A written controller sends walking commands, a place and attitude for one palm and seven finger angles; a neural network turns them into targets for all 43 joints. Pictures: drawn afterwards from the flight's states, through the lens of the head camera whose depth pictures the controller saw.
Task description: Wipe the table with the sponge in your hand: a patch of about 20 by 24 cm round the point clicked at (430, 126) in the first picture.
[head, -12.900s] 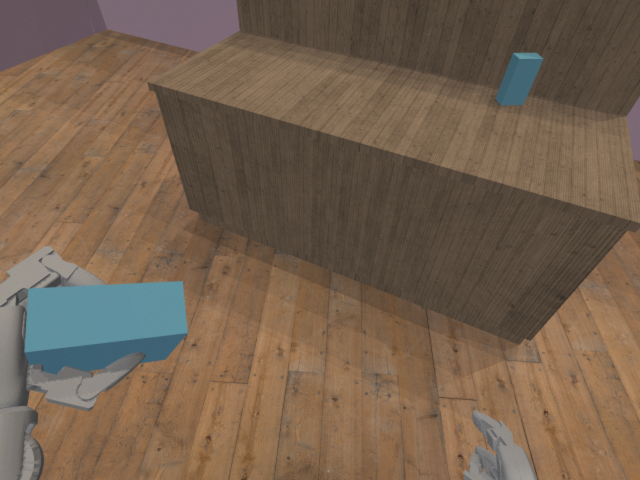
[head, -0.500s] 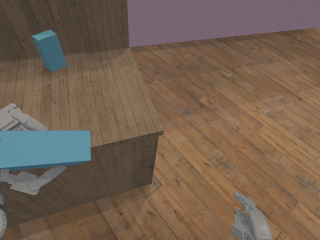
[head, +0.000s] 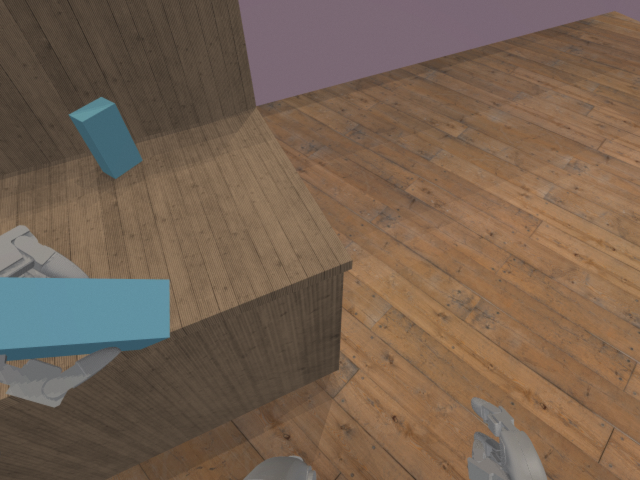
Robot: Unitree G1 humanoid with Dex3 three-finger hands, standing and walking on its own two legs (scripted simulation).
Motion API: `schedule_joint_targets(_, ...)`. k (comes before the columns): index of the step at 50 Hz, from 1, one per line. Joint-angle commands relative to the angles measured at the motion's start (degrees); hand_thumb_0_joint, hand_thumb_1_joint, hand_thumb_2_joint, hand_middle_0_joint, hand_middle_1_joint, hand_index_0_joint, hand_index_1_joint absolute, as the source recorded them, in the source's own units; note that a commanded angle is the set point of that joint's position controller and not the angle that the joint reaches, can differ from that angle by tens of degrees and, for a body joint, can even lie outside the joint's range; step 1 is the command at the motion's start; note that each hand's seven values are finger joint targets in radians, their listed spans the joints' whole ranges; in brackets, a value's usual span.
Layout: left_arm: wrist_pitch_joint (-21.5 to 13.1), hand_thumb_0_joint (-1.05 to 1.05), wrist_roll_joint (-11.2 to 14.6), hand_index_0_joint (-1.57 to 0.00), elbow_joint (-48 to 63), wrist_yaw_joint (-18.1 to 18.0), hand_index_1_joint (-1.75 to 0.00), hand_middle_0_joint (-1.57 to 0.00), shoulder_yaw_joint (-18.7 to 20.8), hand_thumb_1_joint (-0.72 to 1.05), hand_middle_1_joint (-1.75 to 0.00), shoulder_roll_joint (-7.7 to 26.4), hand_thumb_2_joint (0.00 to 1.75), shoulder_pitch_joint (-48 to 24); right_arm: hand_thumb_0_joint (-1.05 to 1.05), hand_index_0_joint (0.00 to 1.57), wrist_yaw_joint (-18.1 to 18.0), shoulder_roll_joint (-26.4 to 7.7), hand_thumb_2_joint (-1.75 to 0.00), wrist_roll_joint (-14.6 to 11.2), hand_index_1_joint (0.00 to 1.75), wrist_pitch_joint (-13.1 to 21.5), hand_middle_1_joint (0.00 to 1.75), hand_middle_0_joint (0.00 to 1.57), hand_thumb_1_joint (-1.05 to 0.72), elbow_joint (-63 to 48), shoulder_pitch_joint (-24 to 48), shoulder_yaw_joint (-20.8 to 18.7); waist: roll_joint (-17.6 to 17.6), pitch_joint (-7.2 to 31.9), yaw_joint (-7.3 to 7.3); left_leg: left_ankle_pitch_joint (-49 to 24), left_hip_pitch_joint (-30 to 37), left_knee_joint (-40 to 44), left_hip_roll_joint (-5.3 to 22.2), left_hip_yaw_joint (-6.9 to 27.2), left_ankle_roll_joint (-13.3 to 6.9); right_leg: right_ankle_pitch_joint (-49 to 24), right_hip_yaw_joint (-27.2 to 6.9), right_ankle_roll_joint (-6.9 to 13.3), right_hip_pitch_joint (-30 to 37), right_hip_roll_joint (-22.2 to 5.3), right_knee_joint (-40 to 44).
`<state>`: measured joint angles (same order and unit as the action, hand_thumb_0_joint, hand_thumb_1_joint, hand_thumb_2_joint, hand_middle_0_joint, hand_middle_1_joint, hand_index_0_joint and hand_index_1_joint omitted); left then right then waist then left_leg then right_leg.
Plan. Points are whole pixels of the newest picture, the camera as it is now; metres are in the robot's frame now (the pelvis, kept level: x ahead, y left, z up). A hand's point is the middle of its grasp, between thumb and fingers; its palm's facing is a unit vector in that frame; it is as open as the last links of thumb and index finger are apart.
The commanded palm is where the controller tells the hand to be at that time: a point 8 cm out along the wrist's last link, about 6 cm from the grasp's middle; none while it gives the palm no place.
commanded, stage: shuffle to correct the standing spot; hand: left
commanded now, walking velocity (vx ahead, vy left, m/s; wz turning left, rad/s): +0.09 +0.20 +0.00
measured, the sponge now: (107, 319) +0.23 +0.20 +0.16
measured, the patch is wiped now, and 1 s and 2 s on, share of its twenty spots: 0.00 0.00 0.00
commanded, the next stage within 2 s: none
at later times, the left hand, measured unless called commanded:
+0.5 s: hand out of the picture +0.22 +0.34 +0.19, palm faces +0.37 -0.80 -0.47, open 9.4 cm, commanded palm +0.15 +0.39 +0.19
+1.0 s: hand out of the picture +0.20 +0.43 +0.20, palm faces +0.38 -0.79 -0.48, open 9.4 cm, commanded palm +0.14 +0.49 +0.19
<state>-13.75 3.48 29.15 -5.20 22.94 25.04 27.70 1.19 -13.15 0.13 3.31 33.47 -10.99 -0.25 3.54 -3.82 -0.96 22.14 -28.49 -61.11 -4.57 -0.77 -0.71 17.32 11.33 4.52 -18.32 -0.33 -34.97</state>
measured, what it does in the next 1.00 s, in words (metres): steps to the left: left foot, then right foot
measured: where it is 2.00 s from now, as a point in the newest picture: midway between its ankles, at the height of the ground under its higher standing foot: outside the picture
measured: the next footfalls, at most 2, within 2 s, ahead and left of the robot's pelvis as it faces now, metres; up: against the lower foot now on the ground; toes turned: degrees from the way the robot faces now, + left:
left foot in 0.26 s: +0.07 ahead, +0.26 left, +0.00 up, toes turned +3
right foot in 0.44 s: +0.05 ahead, +0.01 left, +0.00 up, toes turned -7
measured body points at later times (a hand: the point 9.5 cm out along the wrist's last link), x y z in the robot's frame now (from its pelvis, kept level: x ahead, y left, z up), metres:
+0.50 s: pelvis +0.00 +0.11 -0.01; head +0.03 +0.09 +0.44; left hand +0.19 +0.38 +0.21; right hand +0.16 -0.10 -0.11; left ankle +0.02 +0.24 -0.69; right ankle +0.01 +0.02 -0.72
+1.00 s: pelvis +0.00 +0.20 +0.00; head +0.02 +0.19 +0.45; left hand +0.17 +0.47 +0.23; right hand +0.18 -0.02 -0.09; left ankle +0.00 +0.31 -0.68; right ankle +0.01 +0.13 -0.72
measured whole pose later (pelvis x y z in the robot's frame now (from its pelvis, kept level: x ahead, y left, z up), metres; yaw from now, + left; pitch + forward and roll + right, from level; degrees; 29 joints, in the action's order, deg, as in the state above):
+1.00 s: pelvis +0.00 +0.20 +0.00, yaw +3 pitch -1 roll +0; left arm -14.1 2.3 32.3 -5.7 22.3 23.4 27.4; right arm 0.0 -11.3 -1.1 6.7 35.0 -10.0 -0.4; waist 1.7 -2.8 -1.0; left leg 21.6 -26.8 -56.2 -0.3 -0.2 0.1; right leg 18.6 8.5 4.2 -17.5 -0.1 -36.4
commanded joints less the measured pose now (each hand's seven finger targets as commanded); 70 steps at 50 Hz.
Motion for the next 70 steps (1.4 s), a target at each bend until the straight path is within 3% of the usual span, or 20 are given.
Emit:
schedule_joint_targets(1,-2.72,0.00,0.57,-1.20,11.51,-2.30,-1.60,-1.20,8.51,0.10,-1.60,7.13,1.30,-2.70,0.00,0.20,0.15,-6.95,-0.90,-0.26,0.30,2.06,0.30,0.20,-0.90,-8.83,3.13,-3.33,-9.67,10.44,0.32,-3.86,-12.09,-16.33,10.28,10.58,2.23,-13.26,-27.25,6.88,8.17,-24.34,15.50)
schedule_joint_targets(9,-1.81,0.00,-1.80,-1.20,16.54,-4.72,-1.60,-1.20,5.06,0.10,-1.60,8.63,1.30,-10.23,0.00,0.20,-4.11,-3.40,-0.90,1.02,0.30,7.35,0.30,0.20,-0.90,-6.62,4.31,-2.26,-8.90,8.51,2.03,-7.55,15.02,25.84,3.92,-10.29,0.90,-2.48,-12.55,0.98,-0.57,-15.24,11.07)
schedule_joint_targets(12,-1.97,0.00,-1.30,-1.20,15.00,-4.12,-1.60,-1.20,6.48,0.10,-1.60,8.82,1.30,-9.73,0.00,0.20,-4.76,-4.72,-0.90,-0.16,0.30,6.95,0.30,0.20,-0.90,-7.51,2.19,-3.48,-2.43,8.36,0.73,-9.04,18.07,33.81,5.88,-5.12,0.08,-3.04,-8.47,-3.05,-0.43,-10.30,-3.38)
schedule_joint_targets(15,-2.43,0.00,-0.70,-1.20,10.82,-3.46,-1.60,-1.20,8.13,0.10,-1.60,8.01,1.30,-5.49,0.00,0.20,-4.07,-7.33,-0.90,-1.92,0.30,7.14,0.30,0.20,-0.90,-9.46,1.93,-5.12,8.58,6.81,1.18,-35.36,19.77,38.38,18.86,12.91,-7.74,15.61,-4.25,-5.61,-11.67,0.28,-24.42)
schedule_joint_targets(18,-2.84,0.00,-0.91,-1.20,12.08,-2.53,-1.60,-1.20,8.18,0.10,-1.60,7.78,1.30,-4.97,0.00,0.20,-2.64,-6.53,-0.90,-1.14,0.30,6.82,0.30,0.20,-0.90,-8.35,2.43,-4.48,14.04,8.47,1.05,-32.06,12.35,33.74,16.35,6.02,-7.90,11.19,-5.57,-4.70,-4.08,-1.80,-16.11)
schedule_joint_targets(21,-2.75,0.00,-0.68,-1.20,14.41,-2.79,-1.60,-1.20,7.32,0.10,-1.60,6.90,1.30,-2.81,0.00,0.20,-1.59,-5.93,-0.90,-1.48,0.30,6.93,0.30,0.20,-0.90,-8.35,3.29,-3.09,5.16,11.45,2.25,-11.82,1.88,23.90,10.89,0.69,-3.31,-6.45,-7.34,-4.07,14.31,-3.40,7.73)
schedule_joint_targets(23,-2.18,0.00,-0.40,-1.20,14.30,-3.45,-1.60,-1.20,9.40,0.10,-1.60,10.91,1.30,-3.06,0.00,0.20,-1.27,-4.60,-0.90,-0.99,0.30,6.58,0.30,0.20,-0.90,-9.08,4.09,-2.55,-19.91,10.47,1.82,6.82,-12.27,-5.00,2.50,-0.85,0.94,-14.81,-39.94,4.59,17.35,-25.81,18.87)
schedule_joint_targets(27,-2.47,0.00,-0.40,-1.20,12.67,-3.71,-1.60,-1.20,9.20,0.10,-1.60,8.61,1.30,-1.23,0.00,0.20,-1.48,-5.27,-0.90,-0.46,0.30,6.19,0.30,0.20,-0.90,-5.59,3.80,-2.35,-14.72,8.28,0.77,-0.03,-10.16,-7.07,10.01,6.24,1.66,-18.28,-26.37,6.20,10.66,-22.33,12.88)
schedule_joint_targets(33,-2.16,0.00,-1.61,-1.20,10.28,-4.11,-1.60,-1.20,5.14,0.10,-1.60,5.94,1.30,-8.53,0.00,0.20,-3.30,-3.66,-0.90,0.05,0.30,7.64,0.30,0.20,-0.90,-4.35,3.20,-2.52,-5.39,9.68,0.31,-7.58,19.15,32.56,2.89,-7.43,0.52,-1.10,-10.65,-0.89,-0.99,-11.51,4.76)
schedule_joint_targets(36,-2.94,0.00,-2.55,-1.20,17.74,-3.65,-1.60,-1.20,3.13,0.10,-1.60,6.02,1.30,-11.35,0.00,0.20,-3.60,-7.04,-0.90,-0.84,0.30,8.36,0.30,0.20,-0.90,-7.00,2.56,-4.68,16.66,9.82,1.19,-26.21,24.49,40.38,19.91,17.85,-9.47,16.65,-6.56,-5.32,-13.69,-1.22,-24.25)
schedule_joint_targets(40,-3.07,0.00,-2.36,-1.20,20.49,-3.24,-1.60,-1.20,6.68,0.10,-1.60,8.86,1.30,-9.15,0.00,0.20,-2.58,-5.63,-0.90,-0.73,0.30,8.46,0.30,0.20,-0.90,-6.77,4.64,-4.25,12.90,10.58,1.56,-31.74,16.13,36.90,16.87,9.87,-10.45,10.68,-7.45,-4.80,-9.33,-2.61,-26.06)
schedule_joint_targets(45,-2.88,0.00,-1.11,-1.20,14.27,-3.06,-1.60,-1.20,9.30,0.10,-1.60,8.64,1.30,0.24,0.00,0.20,-2.08,-5.05,-0.90,-1.55,0.30,6.93,0.30,0.20,-0.90,-7.18,4.21,-2.14,4.37,13.11,1.90,-19.29,6.42,25.17,11.19,3.28,-4.41,-9.48,-6.37,-3.73,13.93,-2.03,11.99)
schedule_joint_targets(47,-2.07,0.00,-0.51,-1.20,10.70,-3.28,-1.60,-1.20,11.41,0.10,-1.60,10.98,1.30,-0.96,0.00,0.20,-1.95,-4.03,-0.90,-1.32,0.30,5.81,0.30,0.20,-0.90,-8.23,3.59,-2.57,-17.97,13.65,0.64,2.61,-9.16,-0.57,1.98,-1.10,-0.31,-17.32,-37.64,6.30,20.04,-22.26,18.46)
schedule_joint_targets(48,-1.82,0.00,0.74,-1.20,8.26,-2.76,-1.60,-1.20,9.10,0.10,-1.60,6.64,1.30,-2.09,0.00,0.20,-1.74,-6.10,-0.90,-1.27,0.30,5.59,0.30,0.20,-0.90,-7.06,1.66,-3.81,-16.77,11.11,0.27,2.75,-11.30,-8.73,4.10,2.82,1.10,-15.09,-38.22,7.68,16.18,-25.37,20.12)
schedule_joint_targets(53,-1.99,0.00,-0.87,-1.20,3.17,-2.50,-1.60,-1.20,7.01,0.10,-1.60,5.26,1.30,-2.23,0.00,0.20,-2.48,-3.83,-0.90,-0.72,0.30,4.82,0.30,0.20,-0.90,-5.37,2.87,-1.46,-12.86,8.16,0.18,-1.58,0.73,10.49,7.87,1.15,-0.28,-16.91,-16.80,3.34,4.08,-15.53,13.79)
schedule_joint_targets(57,-1.92,0.00,-1.96,-1.20,8.60,-2.53,-1.60,-1.20,0.95,0.10,-1.60,2.42,1.30,-10.03,0.00,0.20,-4.19,-3.72,-0.90,0.24,0.30,8.19,0.30,0.20,-0.90,-5.90,4.86,-2.00,-8.83,8.97,1.22,-9.76,19.54,33.92,3.20,-5.70,-1.03,-4.01,-12.42,0.23,0.82,-9.34,9.88)
schedule_joint_targets(61,-2.60,0.00,-3.67,-1.20,17.87,-2.99,-1.60,-1.20,2.40,0.10,-1.60,6.38,1.30,-15.47,0.00,0.20,-4.43,-6.81,-0.90,-0.21,0.30,8.53,0.30,0.20,-0.90,-7.71,4.90,-3.90,8.77,10.09,2.16,-21.76,25.65,42.88,20.20,18.31,-9.74,10.77,-7.97,-4.48,-10.01,-0.02,-14.63)
schedule_joint_targets(65,-2.35,0.00,-2.98,-1.20,19.70,-2.83,-1.60,-1.20,7.77,0.10,-1.60,10.09,1.30,-10.23,0.00,0.20,-3.60,-5.02,-0.90,-0.22,0.30,8.25,0.30,0.20,-0.90,-7.17,5.03,-3.12,15.30,9.90,2.06,-25.41,15.66,40.67,17.19,11.11,-9.46,8.87,-7.70,-3.67,-1.98,-0.79,-12.42)
schedule_joint_targets(68,-2.18,0.00,-1.66,-1.20,13.43,-2.24,-1.60,-1.20,8.33,0.10,-1.60,7.62,1.30,-2.23,0.00,0.20,-2.93,-5.02,-0.90,-1.15,0.30,7.35,0.30,0.20,-0.90,-7.68,3.62,-2.44,9.54,11.08,2.27,-13.69,5.53,34.60,13.80,5.72,-5.50,-1.26,-5.63,-3.50,12.42,0.29,6.48)
schedule_joint_targets(70,-1.32,0.00,-0.87,-1.20,7.24,-1.82,-1.60,-1.20,9.03,0.10,-1.60,7.87,1.30,1.51,0.00,0.20,-3.32,-3.80,-0.90,-1.13,0.30,6.11,0.30,0.20,-0.90,-7.27,2.34,-2.07,-4.53,10.23,1.03,-2.84,1.67,24.11,7.84,1.79,-2.36,-4.38,-15.80,-0.40,14.70,-5.10,16.05)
